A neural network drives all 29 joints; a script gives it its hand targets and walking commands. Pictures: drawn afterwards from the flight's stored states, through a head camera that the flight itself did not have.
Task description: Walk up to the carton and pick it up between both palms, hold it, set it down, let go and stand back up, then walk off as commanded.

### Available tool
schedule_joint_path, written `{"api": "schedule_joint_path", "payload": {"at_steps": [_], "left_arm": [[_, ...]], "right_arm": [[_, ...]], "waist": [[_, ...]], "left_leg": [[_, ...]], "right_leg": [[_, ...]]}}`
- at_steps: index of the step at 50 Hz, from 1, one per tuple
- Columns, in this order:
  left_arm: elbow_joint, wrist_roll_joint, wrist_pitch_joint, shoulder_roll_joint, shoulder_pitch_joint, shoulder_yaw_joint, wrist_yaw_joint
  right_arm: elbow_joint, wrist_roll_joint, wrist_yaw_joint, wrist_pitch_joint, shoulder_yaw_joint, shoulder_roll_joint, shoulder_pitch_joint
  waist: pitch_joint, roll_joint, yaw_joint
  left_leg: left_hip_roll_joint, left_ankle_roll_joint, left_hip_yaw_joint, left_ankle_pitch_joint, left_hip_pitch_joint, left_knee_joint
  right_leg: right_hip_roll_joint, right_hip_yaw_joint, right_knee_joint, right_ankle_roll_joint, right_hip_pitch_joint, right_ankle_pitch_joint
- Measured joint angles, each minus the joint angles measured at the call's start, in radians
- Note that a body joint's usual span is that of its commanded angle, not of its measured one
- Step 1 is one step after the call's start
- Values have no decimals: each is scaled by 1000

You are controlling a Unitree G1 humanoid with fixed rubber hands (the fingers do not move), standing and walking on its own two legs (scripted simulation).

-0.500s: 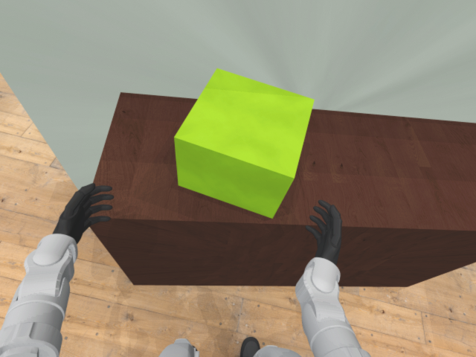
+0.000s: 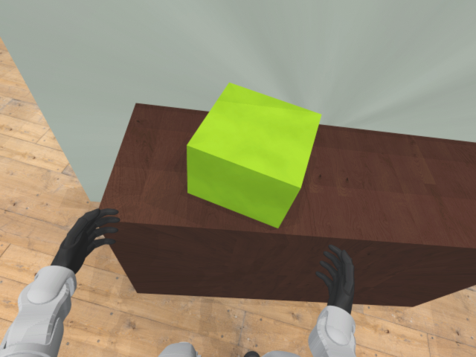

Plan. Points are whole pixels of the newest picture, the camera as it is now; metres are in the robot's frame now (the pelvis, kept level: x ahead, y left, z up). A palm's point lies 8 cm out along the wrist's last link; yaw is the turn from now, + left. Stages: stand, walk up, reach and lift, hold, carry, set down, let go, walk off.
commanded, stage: set down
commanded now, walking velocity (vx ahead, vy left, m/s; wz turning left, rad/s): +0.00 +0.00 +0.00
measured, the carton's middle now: (253, 154) +0.54 -0.04 -0.05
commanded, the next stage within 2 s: none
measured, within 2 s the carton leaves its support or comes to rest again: neither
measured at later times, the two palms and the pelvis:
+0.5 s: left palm (76, 274) +0.24 +0.26 -0.04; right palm (338, 295) +0.22 -0.18 -0.04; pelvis +0.02 -0.01 +0.00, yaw +0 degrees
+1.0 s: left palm (79, 283) +0.23 +0.25 -0.04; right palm (354, 299) +0.21 -0.21 -0.04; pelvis +0.03 -0.01 +0.00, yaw +0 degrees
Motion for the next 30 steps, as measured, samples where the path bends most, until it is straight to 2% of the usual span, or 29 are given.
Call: {"api": "schedule_joint_path", "payload": {"at_steps": [14, 30], "left_arm": [[0, 0, 55, 0, 40, 0, 22], [-24, 0, 57, 0, 161, -23, 56]], "right_arm": [[-3, 1, 49, 76, 7, -2, 11], [-3, 1, 142, 81, 7, -62, 55]], "waist": [[0, 0, 0], [0, 1, -1]], "left_leg": [[4, 0, 0, -10, 30, -9], [4, 0, 0, -30, 56, -22]], "right_leg": [[4, 0, 0, 0, 25, -15], [4, 0, 0, 0, 45, -43]]}}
